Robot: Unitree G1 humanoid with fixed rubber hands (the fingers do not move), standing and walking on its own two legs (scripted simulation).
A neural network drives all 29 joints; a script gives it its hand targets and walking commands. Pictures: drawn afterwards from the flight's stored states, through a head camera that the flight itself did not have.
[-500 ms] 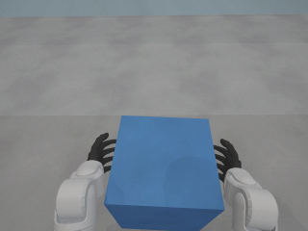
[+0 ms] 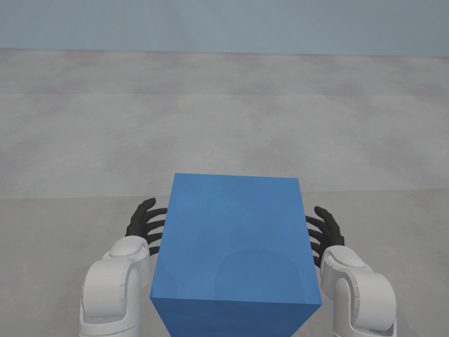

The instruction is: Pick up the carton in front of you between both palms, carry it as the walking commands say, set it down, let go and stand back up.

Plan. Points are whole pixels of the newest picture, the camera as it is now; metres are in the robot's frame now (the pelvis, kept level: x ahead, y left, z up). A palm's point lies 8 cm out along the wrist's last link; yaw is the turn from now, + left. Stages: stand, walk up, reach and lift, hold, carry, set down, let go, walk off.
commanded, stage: carry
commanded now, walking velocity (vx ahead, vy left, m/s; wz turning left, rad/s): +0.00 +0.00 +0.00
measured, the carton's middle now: (232, 262) +0.27 +0.00 +0.02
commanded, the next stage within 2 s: hold in 1.96 s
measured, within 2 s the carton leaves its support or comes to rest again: neither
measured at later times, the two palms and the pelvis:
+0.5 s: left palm (149, 254) +0.26 +0.14 +0.05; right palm (325, 268) +0.25 -0.15 +0.05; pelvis -0.01 +0.00 +0.00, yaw -1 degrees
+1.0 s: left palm (151, 266) +0.24 +0.14 +0.04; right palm (329, 279) +0.24 -0.16 +0.04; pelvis -0.05 -0.01 +0.00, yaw -1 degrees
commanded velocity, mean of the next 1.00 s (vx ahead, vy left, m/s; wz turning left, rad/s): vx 0.00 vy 0.00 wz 0.00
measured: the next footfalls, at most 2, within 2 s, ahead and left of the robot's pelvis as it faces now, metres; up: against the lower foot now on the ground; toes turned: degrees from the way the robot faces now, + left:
none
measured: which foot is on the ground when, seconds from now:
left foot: down 0.00-1.00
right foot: down 0.00-1.00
